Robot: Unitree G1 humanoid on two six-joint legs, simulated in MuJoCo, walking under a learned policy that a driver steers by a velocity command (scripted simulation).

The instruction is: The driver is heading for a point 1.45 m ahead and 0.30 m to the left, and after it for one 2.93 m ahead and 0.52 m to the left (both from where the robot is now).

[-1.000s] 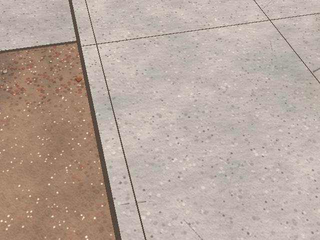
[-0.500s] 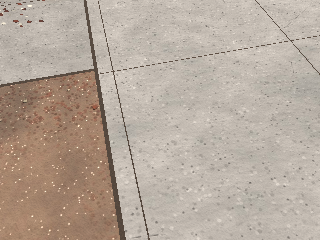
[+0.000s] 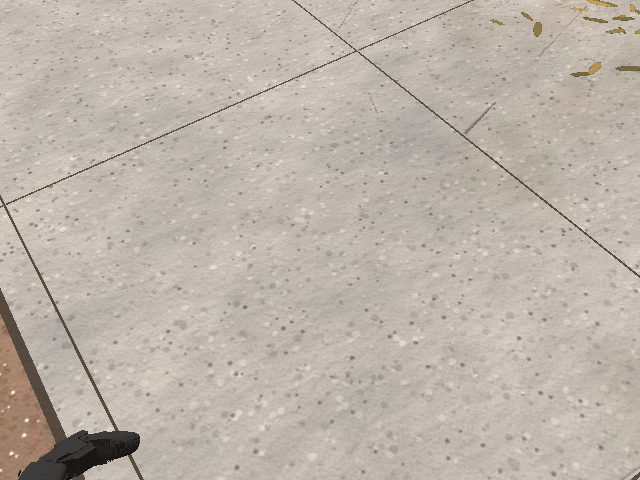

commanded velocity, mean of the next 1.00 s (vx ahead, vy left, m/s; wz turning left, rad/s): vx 0.48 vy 0.00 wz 0.37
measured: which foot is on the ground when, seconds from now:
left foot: down 0.00-0.00, up 0.02-0.50, down 0.52-0.98, up 1.00-1.00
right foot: down 0.00-0.52, up 0.54-0.96, down 0.98-1.00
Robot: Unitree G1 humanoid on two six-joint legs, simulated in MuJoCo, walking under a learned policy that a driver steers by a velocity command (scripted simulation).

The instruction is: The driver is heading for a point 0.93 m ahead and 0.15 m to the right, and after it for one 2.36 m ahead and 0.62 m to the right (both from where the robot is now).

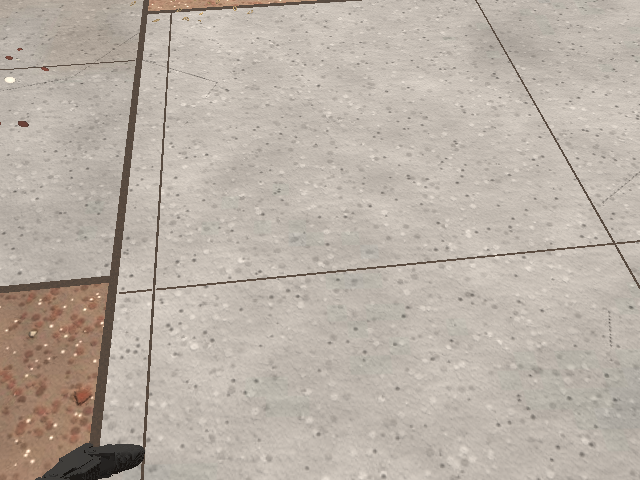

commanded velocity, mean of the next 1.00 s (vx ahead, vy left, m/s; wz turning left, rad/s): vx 0.50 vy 0.00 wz -0.30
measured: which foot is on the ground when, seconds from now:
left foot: up 0.00-0.42, down 0.44-0.92, up 0.94-1.00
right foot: down 0.00-0.44, up 0.46-0.90, down 0.92-1.00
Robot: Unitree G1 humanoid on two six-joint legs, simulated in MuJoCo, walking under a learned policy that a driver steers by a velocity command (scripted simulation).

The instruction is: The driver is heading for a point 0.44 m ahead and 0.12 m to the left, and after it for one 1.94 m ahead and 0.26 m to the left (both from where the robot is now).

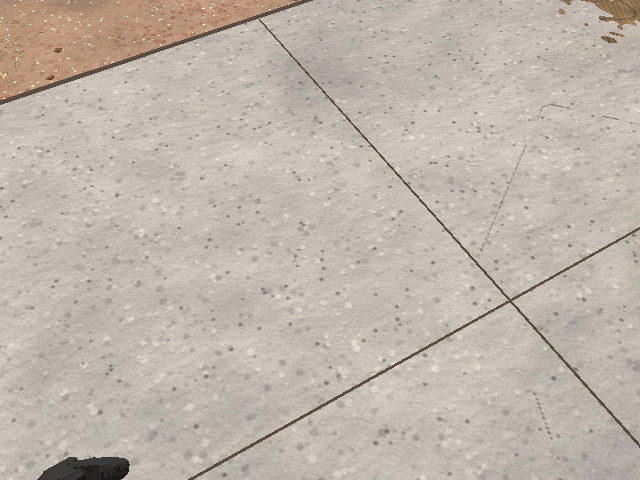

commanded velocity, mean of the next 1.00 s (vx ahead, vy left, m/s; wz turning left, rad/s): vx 0.32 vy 0.00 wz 0.21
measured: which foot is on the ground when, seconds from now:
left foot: up 0.00-0.48, down 0.50-0.98, up 1.00-1.00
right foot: down 0.00-0.48, up 0.50-0.92, down 0.94-1.00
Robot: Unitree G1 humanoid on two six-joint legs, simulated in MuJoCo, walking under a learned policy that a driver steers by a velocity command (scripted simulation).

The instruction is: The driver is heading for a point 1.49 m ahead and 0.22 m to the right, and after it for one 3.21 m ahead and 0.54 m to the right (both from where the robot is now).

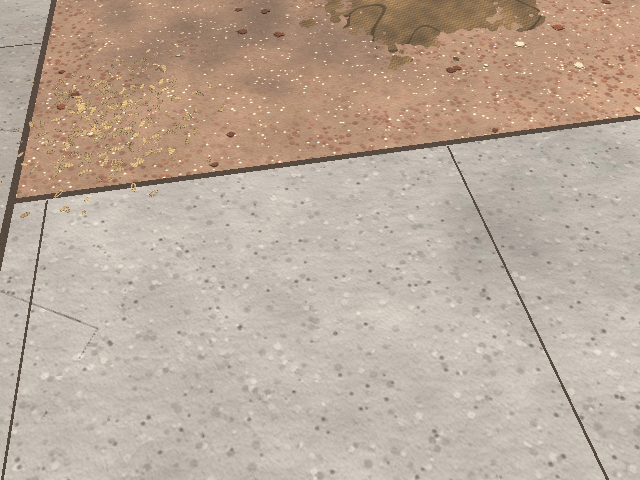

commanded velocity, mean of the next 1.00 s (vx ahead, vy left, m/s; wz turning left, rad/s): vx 0.01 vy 0.00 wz -0.26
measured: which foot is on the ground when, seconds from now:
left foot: up 0.00-0.26, down 0.28-0.72, up 0.74-1.00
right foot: down 0.00-0.28, up 0.30-0.70, down 0.72-1.00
